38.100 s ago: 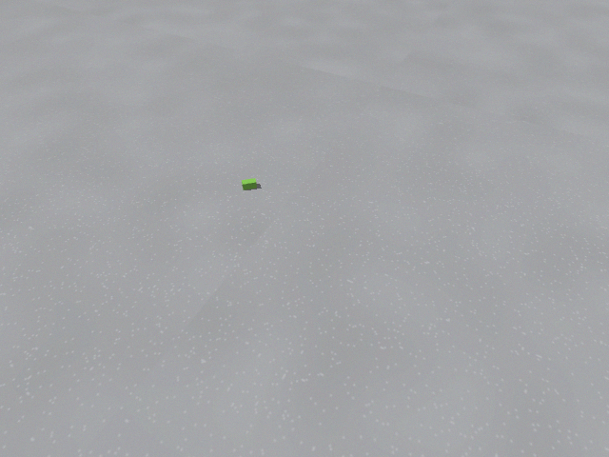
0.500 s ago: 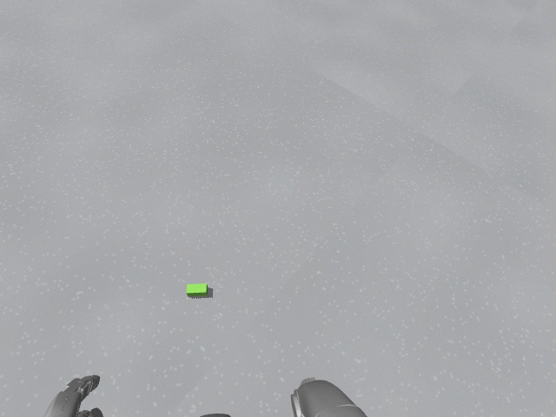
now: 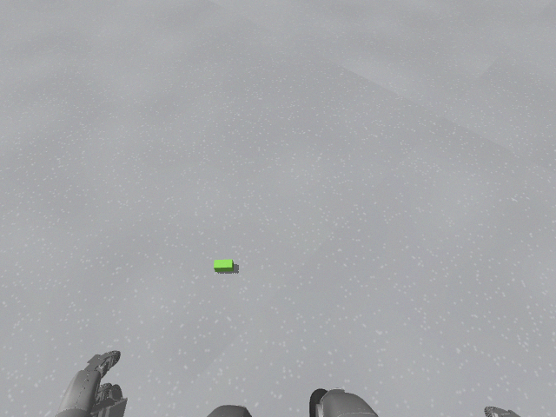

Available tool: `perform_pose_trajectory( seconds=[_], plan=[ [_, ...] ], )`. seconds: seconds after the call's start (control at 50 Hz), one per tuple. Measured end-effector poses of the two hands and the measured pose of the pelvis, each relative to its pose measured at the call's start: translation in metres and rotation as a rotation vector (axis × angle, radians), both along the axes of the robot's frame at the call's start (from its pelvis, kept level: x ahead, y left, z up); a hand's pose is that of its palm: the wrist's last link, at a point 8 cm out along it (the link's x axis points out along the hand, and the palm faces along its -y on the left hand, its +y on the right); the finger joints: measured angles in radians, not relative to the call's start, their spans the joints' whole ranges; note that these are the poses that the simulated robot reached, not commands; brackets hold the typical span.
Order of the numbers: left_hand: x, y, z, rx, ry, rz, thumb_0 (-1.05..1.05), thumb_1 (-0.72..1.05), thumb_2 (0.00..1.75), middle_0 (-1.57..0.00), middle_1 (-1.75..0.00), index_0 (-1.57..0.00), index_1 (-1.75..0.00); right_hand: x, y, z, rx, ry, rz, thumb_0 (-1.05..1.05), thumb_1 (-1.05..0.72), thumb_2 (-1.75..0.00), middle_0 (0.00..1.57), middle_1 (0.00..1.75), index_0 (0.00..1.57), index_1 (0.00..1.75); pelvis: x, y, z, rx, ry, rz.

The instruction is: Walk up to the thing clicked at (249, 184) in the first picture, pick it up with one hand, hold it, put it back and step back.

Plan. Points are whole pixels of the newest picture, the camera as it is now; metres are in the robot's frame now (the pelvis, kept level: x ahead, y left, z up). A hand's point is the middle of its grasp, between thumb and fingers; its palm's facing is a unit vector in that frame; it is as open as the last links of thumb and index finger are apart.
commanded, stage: step back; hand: left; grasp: from above
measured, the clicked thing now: (223, 265) +0.65 +0.23 -0.74
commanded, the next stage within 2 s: none
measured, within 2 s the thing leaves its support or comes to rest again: neither
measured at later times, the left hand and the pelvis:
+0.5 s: hand out of the picture -0.09 +0.25 -0.16, palm faces -0.08 -0.91 -0.40, open 7.4 cm; pelvis -0.17 -0.03 -0.02, yaw -5 degrees
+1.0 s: hand out of the picture -0.21 +0.20 -0.15, palm faces +0.02 -0.94 -0.35, open 7.4 cm; pelvis -0.33 -0.05 +0.00, yaw +1 degrees
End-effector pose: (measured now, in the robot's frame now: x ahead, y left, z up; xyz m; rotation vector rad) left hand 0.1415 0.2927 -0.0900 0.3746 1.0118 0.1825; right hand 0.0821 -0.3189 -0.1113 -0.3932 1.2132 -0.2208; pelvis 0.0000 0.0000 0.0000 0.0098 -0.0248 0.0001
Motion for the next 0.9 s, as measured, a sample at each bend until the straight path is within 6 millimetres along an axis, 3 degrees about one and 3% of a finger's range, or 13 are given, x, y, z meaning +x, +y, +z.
perform_pose_trajectory(
  seconds=[0.1,0.18,0.32,0.46,0.52,0.58,0.64,0.72,0.82,0.9],
  plan=[
    [-0.038,0.016,-0.021,-0.037,0.016,0.019,0.0,0.9,0.9,-0.2,-0.3,-0.21,-0.3,-0.042,0.015,0.008,-0.021,0.002,0.006,0.0,-0.9,-0.89,0.2,0.3,0.21,0.3,-0.034,0.01,-0.007,0.022,-0.038,-0.005],
    [-0.077,0.022,-0.02,-0.051,0.075,0.045,0.01,0.9,0.9,-0.2,-0.3,-0.21,-0.3,-0.072,0.02,0.025,-0.028,0.001,0.004,0.01,-0.9,-0.89,0.2,0.3,0.21,0.3,-0.053,0.011,0.005,-0.039,-0.031,0.004],
    [-0.152,0.03,-0.024,-0.02,0.157,0.073,0.01,0.9,0.9,-0.2,-0.3,-0.2,-0.3,-0.091,0.01,0.037,-0.047,-0.076,0.013,0.01,-0.9,-0.89,0.21,0.3,0.21,0.3,-0.096,0.0,0.006,-0.033,-0.008,-0.046],
    [-0.214,0.007,-0.031,0.024,0.222,0.032,0.01,0.9,0.9,-0.2,-0.3,-0.2,-0.3,-0.119,-0.021,0.017,-0.026,-0.18,0.019,0.0,-0.9,-0.89,0.21,0.3,0.21,0.3,-0.155,-0.024,-0.012,-0.009,-0.018,-0.103],
    [-0.243,-0.013,-0.025,0.025,0.214,0.037,0.01,0.9,0.9,-0.2,-0.3,-0.2,-0.3,-0.142,-0.038,0.001,-0.008,-0.18,-0.002,0.0,-0.9,-0.89,0.21,0.3,0.21,0.3,-0.181,-0.034,-0.016,-0.06,-0.046,-0.072],
    [-0.27,-0.026,-0.011,0.024,0.205,0.044,0.01,0.9,0.9,-0.2,-0.3,-0.21,-0.3,-0.173,-0.044,-0.001,0.019,-0.135,-0.035,0.01,-0.9,-0.89,0.2,0.3,0.21,0.3,-0.196,-0.042,-0.007,0.008,-0.033,-0.083],
    [-0.286,-0.033,0.003,0.035,0.2,0.056,0.01,0.9,0.9,-0.2,-0.3,-0.21,-0.3,-0.207,-0.048,0.001,0.036,-0.092,-0.046,0.01,-0.9,-0.89,0.2,0.3,0.21,0.3,-0.21,-0.046,0.004,0.04,-0.011,-0.071],
    [-0.289,-0.034,0.009,0.058,0.144,0.045,0.01,0.9,0.9,-0.2,-0.3,-0.21,-0.3,-0.254,-0.051,-0.005,0.028,-0.01,-0.038,0.01,-0.9,-0.89,0.2,0.3,0.21,0.3,-0.234,-0.049,0.004,0.032,0.013,-0.039],
    [-0.295,-0.029,-0.003,0.048,0.039,0.049,0.01,0.9,0.9,-0.2,-0.3,-0.21,-0.3,-0.299,-0.043,-0.012,0.01,0.075,0.01,0.01,-0.9,-0.89,0.2,0.3,0.21,0.3,-0.272,-0.049,-0.007,0.003,0.007,0.029],
    [-0.317,-0.031,-0.02,0.001,0.027,0.065,0.0,0.9,0.9,-0.2,-0.3,-0.21,-0.3,-0.326,-0.031,-0.007,0.015,0.077,0.024,0.01,-0.9,-0.89,0.2,0.3,0.21,0.3,-0.303,-0.05,-0.009,0.039,-0.026,0.026]
  ],
)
